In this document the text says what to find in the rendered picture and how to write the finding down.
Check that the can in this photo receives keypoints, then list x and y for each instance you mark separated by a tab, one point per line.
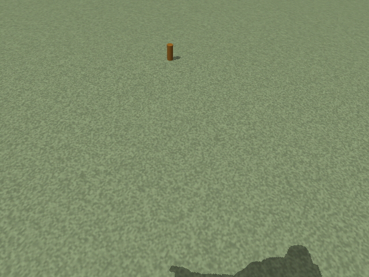
169	51

